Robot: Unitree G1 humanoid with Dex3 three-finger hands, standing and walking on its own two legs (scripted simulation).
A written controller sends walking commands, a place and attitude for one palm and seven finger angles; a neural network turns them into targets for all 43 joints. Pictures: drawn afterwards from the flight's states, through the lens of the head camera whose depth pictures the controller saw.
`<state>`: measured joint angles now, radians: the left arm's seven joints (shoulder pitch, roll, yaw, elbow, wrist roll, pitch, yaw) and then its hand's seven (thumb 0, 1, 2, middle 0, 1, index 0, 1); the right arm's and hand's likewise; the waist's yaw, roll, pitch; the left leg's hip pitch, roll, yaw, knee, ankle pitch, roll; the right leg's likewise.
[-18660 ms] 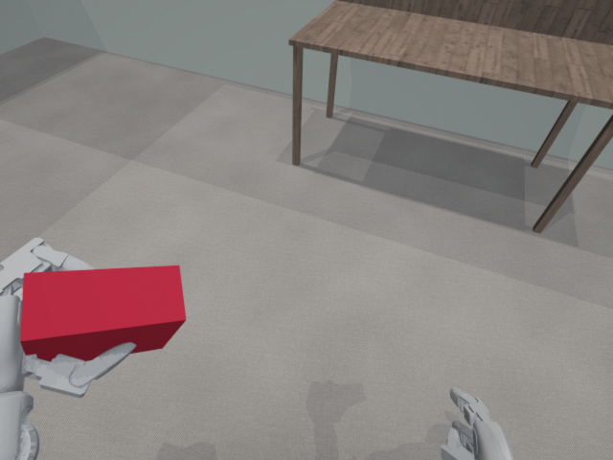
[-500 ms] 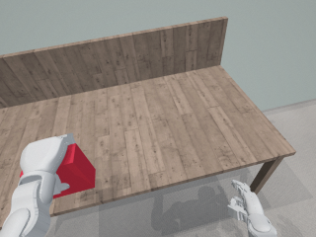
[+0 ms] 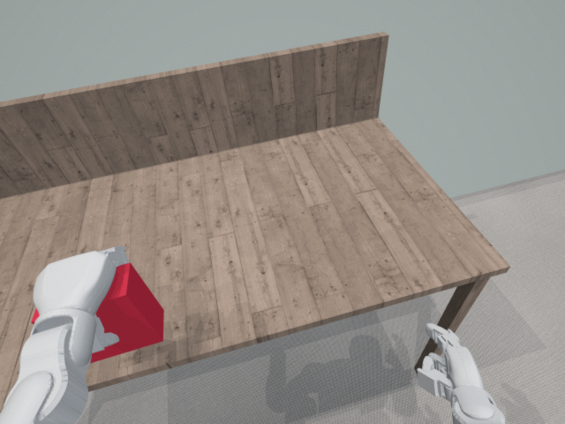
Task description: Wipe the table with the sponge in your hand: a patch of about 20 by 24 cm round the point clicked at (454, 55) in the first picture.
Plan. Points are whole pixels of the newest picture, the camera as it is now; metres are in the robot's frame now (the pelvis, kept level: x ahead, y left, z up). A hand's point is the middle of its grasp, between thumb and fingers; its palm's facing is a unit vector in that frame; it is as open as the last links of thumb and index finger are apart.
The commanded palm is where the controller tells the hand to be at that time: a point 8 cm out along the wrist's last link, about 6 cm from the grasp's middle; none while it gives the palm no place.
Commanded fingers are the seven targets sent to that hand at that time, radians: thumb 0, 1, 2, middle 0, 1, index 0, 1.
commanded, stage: move the sponge above the wiping area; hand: left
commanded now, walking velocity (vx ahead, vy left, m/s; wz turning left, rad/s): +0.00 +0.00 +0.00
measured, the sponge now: (113, 322) +0.22 +0.30 +0.03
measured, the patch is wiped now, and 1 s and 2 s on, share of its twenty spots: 0.00 0.00 0.00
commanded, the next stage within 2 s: none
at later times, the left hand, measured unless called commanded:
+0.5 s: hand (113, 300) +0.24 +0.30 +0.05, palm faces -0.03 -0.09 -1.00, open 9.9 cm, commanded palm +0.21 +0.29 +0.12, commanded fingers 0.00 0.10 1.30 -1.20 -1.60 -1.20 -1.60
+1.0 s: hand (123, 296) +0.26 +0.31 +0.03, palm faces -0.08 -0.08 -0.99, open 9.9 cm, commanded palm +0.24 +0.30 +0.09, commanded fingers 0.00 0.10 1.30 -1.20 -1.60 -1.20 -1.60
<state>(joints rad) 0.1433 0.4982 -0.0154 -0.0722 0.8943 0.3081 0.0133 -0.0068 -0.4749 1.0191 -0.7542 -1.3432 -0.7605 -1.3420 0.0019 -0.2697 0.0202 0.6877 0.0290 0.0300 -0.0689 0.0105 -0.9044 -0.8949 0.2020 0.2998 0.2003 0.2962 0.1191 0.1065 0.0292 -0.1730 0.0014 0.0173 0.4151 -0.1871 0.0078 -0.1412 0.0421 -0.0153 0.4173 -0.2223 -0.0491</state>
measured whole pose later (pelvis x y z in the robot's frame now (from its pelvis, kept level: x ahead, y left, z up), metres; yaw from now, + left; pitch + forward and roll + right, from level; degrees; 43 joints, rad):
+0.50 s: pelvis +0.00 +0.01 +0.00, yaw +0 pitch -1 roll +0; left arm 0.11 0.44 -0.06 0.01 0.93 0.30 0.09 -0.01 -0.47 1.02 -0.75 -1.34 -0.76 -1.34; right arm 0.02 -0.25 0.00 0.70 0.03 0.02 -0.06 0.01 -0.90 -0.89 0.20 0.30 0.20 0.30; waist 0.12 0.09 0.00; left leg -0.21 -0.01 0.02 0.43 -0.20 0.02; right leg -0.18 0.03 -0.01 0.43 -0.23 -0.03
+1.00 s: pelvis +0.01 +0.01 +0.00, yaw +0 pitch +1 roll +0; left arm 0.01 0.42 -0.07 0.19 0.96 0.29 0.13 -0.01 -0.47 1.02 -0.75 -1.34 -0.76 -1.34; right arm 0.03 -0.25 0.00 0.71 0.04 0.04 -0.06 0.01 -0.90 -0.89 0.20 0.30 0.20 0.30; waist 0.10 0.08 -0.01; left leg -0.25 -0.01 0.02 0.45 -0.21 0.02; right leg -0.22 0.03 -0.01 0.45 -0.24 -0.03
